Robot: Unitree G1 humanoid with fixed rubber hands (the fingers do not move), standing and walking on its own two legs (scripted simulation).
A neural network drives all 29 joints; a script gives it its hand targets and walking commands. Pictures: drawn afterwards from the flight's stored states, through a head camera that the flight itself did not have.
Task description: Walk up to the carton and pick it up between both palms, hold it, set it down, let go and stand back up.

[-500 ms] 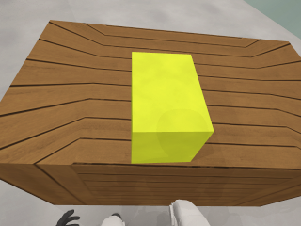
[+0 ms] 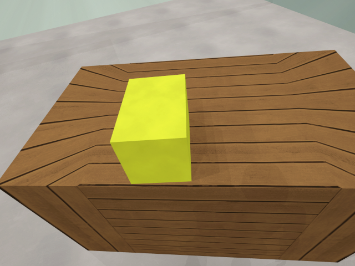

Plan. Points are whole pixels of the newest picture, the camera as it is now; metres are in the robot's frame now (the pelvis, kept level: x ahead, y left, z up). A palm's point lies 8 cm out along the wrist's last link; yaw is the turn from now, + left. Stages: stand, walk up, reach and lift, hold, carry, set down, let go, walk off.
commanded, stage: walk up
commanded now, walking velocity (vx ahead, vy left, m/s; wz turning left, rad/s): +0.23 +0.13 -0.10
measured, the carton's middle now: (158, 127) +0.49 +0.09 +0.03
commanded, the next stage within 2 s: stand in 1.64 s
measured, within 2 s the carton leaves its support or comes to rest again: neither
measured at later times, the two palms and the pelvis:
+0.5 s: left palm out of the picture -0.04 +0.33 -0.16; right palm out of the picture +0.05 -0.11 -0.13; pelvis +0.03 +0.11 +0.00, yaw -2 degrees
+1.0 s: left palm out of the picture +0.04 +0.34 -0.15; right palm out of the picture -0.01 -0.06 -0.15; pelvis +0.04 +0.13 +0.00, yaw -2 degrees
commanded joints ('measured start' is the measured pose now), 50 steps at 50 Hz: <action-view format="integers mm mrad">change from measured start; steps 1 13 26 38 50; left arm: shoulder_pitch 221 57 130 -18 -30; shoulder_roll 246 192 59 52 46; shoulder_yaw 72 70 3 -26 -32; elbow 39 95 174 194 187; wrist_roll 7 30 4 -18 -20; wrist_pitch -10 -7 58 47 13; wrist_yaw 22 6 10 23 29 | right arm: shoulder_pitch -80 -35 -26 67 89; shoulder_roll -92 11 49 45 56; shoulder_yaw -16 39 79 72 65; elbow -80 -75 -28 20 48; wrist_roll -22 18 10 21 9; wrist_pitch -38 -86 -105 -97 -93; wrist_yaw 8 6 -34 -46 -32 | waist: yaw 68 16 45 3 -14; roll -155 -322 101 -22 -71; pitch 156 177 108 113 132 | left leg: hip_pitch -337 63 167 156 141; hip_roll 79 16 238 199 122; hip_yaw -30 95 -125 -99 -15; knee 110 -184 -521 -508 -467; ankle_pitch -49 -54 527 361 236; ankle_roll -21 -12 62 77 84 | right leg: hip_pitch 166 -133 -116 -10 11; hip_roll -434 -239 -49 -72 -116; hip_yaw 641 177 54 61 114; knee -300 -200 255 17 -49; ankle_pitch -534 -200 -197 50 111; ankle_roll -74 -73 46 58 7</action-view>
